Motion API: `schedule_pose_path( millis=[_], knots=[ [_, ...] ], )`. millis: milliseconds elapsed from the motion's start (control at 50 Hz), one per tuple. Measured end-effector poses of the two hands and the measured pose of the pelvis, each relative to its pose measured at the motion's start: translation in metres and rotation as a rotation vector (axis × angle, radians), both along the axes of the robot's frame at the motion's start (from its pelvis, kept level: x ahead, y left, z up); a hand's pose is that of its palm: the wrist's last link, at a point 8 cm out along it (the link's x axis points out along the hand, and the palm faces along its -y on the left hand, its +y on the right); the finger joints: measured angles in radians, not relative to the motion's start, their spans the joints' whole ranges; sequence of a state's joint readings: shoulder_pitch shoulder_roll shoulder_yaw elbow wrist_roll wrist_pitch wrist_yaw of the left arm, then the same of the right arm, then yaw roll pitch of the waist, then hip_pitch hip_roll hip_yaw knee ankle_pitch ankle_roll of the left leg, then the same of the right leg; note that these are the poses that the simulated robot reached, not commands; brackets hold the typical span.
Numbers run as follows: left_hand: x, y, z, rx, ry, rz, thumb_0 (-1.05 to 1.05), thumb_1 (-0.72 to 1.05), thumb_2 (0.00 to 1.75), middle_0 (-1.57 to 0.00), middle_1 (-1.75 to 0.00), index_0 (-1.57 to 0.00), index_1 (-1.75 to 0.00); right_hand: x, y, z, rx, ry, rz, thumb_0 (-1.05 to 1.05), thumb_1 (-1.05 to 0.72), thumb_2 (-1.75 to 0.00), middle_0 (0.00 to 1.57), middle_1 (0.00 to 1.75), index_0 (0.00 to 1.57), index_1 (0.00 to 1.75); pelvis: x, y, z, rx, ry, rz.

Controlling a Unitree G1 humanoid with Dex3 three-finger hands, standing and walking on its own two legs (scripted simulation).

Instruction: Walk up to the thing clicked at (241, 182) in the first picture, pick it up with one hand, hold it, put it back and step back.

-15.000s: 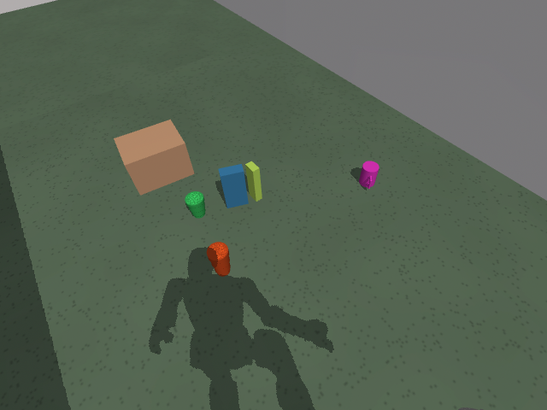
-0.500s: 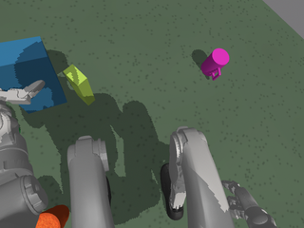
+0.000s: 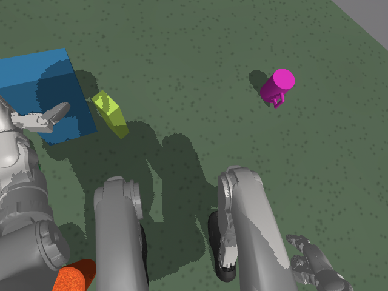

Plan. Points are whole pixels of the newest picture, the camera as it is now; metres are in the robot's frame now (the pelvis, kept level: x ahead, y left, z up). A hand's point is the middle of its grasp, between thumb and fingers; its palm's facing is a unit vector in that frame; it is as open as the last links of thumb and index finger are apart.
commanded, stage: settle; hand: left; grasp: from the side
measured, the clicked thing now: (56, 105) +0.47 +0.26 -0.06
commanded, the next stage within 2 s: hold in 0.08 s
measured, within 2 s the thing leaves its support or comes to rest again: neither
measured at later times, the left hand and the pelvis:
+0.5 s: hand (28, 91) +0.46 +0.27 +0.02, palm faces +0.31 -0.95 -0.05, open 9.6 cm; pelvis +0.00 +0.00 +0.03, yaw +1 degrees
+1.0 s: hand out of the picture +0.42 +0.25 +0.15, palm faces +0.33 -0.94 -0.05, open 9.6 cm; pelvis +0.02 +0.00 +0.15, yaw +3 degrees
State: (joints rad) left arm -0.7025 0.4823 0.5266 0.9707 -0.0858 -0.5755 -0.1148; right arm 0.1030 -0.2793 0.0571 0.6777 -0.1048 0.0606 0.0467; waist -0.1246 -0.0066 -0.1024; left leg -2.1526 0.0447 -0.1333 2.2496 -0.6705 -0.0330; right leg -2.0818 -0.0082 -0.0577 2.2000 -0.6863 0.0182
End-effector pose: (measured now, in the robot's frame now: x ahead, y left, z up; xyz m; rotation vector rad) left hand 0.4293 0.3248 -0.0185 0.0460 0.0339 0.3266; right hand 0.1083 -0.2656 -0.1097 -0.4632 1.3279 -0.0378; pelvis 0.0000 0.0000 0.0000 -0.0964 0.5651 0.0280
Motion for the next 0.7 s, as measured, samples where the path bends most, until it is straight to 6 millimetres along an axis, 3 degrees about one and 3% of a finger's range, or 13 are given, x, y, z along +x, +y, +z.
schedule_pose_path(
  millis=[400, 560, 700],
  knots=[
    [-0.001, -0.008, 0.021, -0.009, -0.010, -0.007, 0.01, -0.38, 0.93, -0.84, -1.14, -0.83, -1.08, -0.002, 0.001, 0.010, 0.015, -0.008, -0.031, 0.01, -0.94, -0.90, 0.20, 0.30, 0.20, 0.30, 0.002, 0.000, 0.015, 0.011, 0.010, 0.005],
    [-0.011, -0.009, 0.048, -0.003, -0.005, -0.001, 0.01, -0.39, 0.93, -0.84, -1.14, -0.83, -1.08, 0.006, 0.004, 0.028, 0.031, -0.037, -0.047, 0.01, -0.94, -0.90, 0.20, 0.30, 0.20, 0.30, 0.004, -0.001, 0.036, 0.016, 0.017, 0.011],
    [-0.021, -0.013, 0.079, -0.001, 0.002, -0.003, 0.01, -0.39, 0.93, -0.84, -1.14, -0.83, -1.07, 0.024, 0.008, 0.055, 0.047, -0.091, -0.055, 0.01, -0.94, -0.90, 0.20, 0.30, 0.20, 0.30, 0.007, -0.001, 0.064, 0.019, 0.023, 0.016]
  ],
)
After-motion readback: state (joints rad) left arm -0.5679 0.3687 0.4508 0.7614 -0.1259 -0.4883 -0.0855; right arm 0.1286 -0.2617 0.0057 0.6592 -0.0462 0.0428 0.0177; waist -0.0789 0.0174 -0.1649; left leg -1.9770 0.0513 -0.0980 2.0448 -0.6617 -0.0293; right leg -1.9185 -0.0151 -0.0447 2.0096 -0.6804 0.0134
